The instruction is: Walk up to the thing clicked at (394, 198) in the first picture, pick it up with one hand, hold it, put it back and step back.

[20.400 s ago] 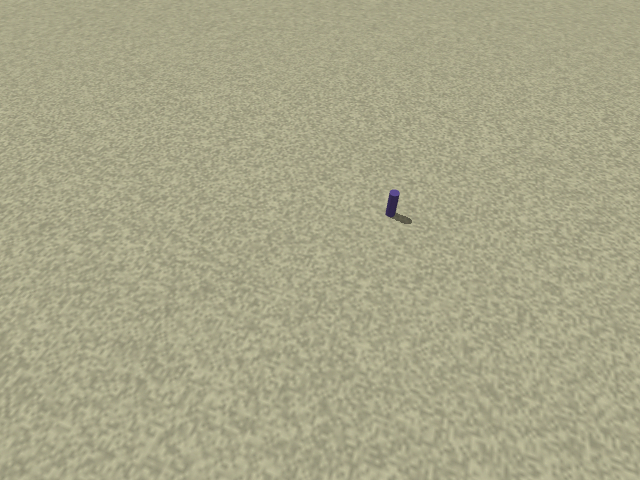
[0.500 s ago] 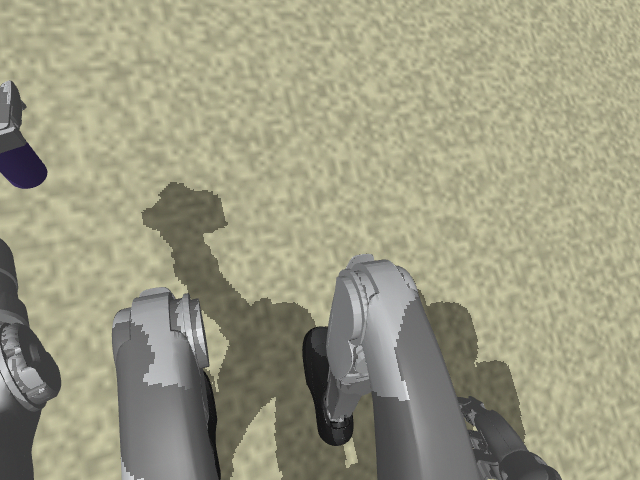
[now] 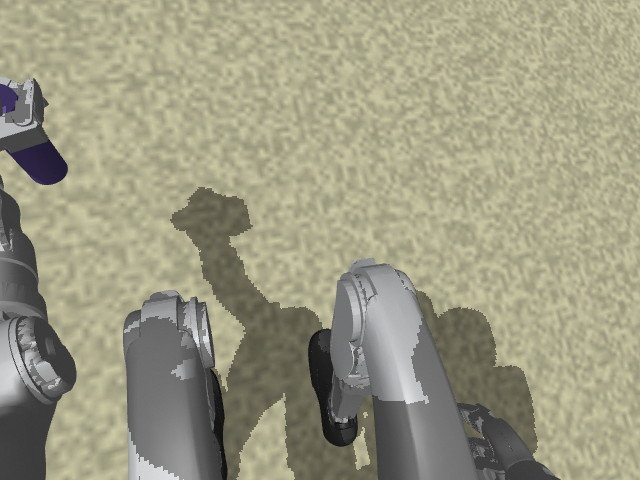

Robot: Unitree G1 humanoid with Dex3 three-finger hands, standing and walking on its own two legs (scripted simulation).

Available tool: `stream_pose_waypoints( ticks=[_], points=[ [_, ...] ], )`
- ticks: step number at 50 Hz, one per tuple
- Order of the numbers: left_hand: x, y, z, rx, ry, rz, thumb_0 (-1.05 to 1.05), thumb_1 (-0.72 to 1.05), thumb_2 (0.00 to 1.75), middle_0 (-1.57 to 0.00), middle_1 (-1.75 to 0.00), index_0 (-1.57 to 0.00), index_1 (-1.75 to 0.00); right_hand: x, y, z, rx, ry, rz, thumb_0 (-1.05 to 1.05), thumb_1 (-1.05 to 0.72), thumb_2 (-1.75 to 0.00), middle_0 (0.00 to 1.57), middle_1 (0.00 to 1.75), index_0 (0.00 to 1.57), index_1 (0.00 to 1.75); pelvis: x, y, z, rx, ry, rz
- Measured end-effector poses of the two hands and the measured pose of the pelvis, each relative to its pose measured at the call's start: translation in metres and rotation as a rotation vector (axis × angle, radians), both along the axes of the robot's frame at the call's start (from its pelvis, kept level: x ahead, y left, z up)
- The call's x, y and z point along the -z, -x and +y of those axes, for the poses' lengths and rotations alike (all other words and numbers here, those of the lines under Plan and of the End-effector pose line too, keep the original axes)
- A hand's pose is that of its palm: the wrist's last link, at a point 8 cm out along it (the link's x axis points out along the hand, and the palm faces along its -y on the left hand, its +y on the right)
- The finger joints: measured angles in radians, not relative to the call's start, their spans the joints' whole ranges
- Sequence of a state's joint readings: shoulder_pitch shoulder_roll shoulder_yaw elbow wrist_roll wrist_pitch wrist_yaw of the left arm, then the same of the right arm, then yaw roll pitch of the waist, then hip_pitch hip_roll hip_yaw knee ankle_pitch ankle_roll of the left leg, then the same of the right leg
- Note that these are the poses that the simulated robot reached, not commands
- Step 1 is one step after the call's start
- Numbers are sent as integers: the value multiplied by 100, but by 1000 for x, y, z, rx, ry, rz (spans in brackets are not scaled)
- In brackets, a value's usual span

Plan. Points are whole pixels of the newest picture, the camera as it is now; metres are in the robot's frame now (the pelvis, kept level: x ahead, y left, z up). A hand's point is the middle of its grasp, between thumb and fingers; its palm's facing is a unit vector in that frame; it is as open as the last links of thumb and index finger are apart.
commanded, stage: settle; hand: left
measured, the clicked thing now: (24, 140) +0.51 +0.28 -0.08
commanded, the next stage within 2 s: lift in 0.06 s
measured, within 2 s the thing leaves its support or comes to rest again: neither
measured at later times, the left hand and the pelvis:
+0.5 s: hand out of the picture +0.50 +0.26 +0.02, palm faces +0.25 -0.97 -0.05, open 4.0 cm; pelvis +0.00 +0.00 +0.02, yaw +1 degrees
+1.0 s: hand out of the picture +0.45 +0.25 +0.15, palm faces +0.25 -0.97 -0.05, open 4.0 cm; pelvis +0.02 +0.00 +0.14, yaw +3 degrees
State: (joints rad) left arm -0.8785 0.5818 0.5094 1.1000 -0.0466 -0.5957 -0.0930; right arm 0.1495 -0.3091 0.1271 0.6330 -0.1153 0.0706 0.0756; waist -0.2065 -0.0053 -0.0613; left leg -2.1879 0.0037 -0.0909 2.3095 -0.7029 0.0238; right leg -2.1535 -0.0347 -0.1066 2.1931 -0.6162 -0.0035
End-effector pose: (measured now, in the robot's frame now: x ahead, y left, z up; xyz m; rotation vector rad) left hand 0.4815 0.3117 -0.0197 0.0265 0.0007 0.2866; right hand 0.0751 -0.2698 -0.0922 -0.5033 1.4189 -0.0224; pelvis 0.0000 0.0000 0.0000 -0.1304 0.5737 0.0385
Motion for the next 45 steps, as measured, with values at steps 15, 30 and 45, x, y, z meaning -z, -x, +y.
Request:
stream_pose_waypoints(
  ticks=[15, 30, 45],
  points=[
    [-12, -3, -6, 20, -9, 0, 8, 14, 116, -105, -121, -149, -155, -3, 6, -1, 27, -2, -6, 0, -89, -89, 21, 30, 20, 30, -4, 1, -1, -1, -6, 2],
    [-58, 22, -2, 44, -26, 22, 8, 15, 115, -104, -122, -144, -147, -24, -9, 6, 75, -42, -76, 0, -90, -90, 21, 30, 20, 30, -35, -2, 0, -14, -29, 20],
    [-144, 51, -15, 37, -18, 22, 8, 16, 114, -103, -122, -140, -144, -91, -65, 9, 84, -74, -250, 0, -90, -90, 21, 30, 20, 30, -107, -13, -1, -22, -49, 2]
  ],
)
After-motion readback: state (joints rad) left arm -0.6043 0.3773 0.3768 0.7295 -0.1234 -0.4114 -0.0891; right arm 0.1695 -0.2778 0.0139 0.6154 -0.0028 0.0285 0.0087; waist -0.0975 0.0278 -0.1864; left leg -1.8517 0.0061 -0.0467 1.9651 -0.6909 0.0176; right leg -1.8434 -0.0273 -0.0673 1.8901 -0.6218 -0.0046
